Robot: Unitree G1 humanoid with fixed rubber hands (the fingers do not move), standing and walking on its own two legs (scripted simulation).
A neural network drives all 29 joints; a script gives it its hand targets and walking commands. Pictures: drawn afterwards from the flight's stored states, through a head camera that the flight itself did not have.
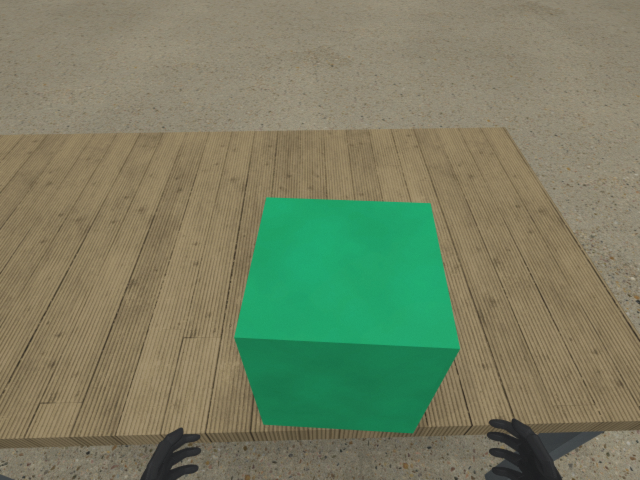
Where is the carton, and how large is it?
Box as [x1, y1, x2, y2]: [234, 197, 459, 432]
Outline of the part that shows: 266,197 234,336 263,424 413,432 459,349 430,203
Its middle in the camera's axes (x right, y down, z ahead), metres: +0.03 +0.11 +0.52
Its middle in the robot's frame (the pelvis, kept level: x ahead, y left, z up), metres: +0.33 +0.01 +0.02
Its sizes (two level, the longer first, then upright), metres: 0.210 0.200 0.250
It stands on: a table, 0.68 m high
